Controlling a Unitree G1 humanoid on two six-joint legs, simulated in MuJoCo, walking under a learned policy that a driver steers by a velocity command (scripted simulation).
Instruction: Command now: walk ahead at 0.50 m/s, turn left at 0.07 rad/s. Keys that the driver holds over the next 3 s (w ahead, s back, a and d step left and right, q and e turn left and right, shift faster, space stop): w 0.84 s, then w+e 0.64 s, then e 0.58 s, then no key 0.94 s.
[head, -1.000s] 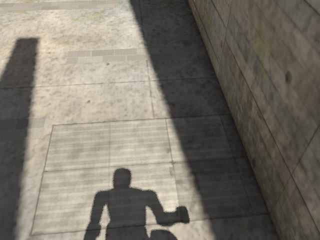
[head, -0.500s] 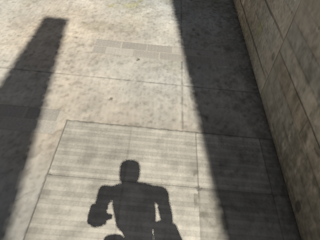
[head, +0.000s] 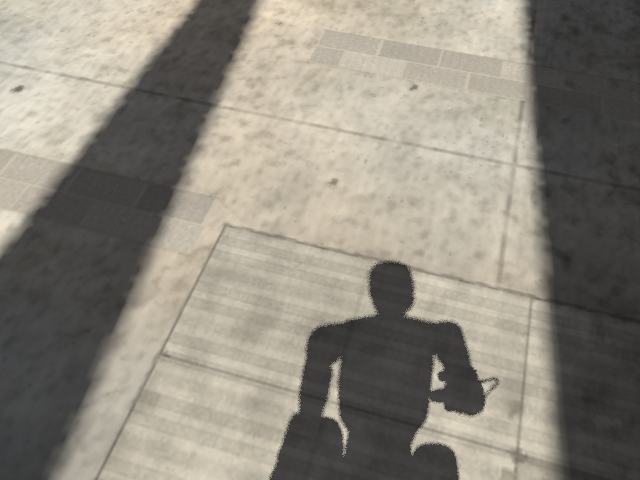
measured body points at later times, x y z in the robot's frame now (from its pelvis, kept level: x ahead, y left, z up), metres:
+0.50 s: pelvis +0.26 +0.01 +0.01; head +0.29 +0.01 +0.45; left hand +0.42 +0.24 -0.12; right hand +0.19 -0.23 -0.14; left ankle +0.16 +0.08 -0.73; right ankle +0.42 -0.12 -0.70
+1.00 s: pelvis +0.52 -0.02 +0.01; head +0.54 -0.03 +0.46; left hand +0.45 +0.21 -0.13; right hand +0.67 -0.25 -0.12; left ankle +0.68 +0.12 -0.69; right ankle +0.44 -0.10 -0.73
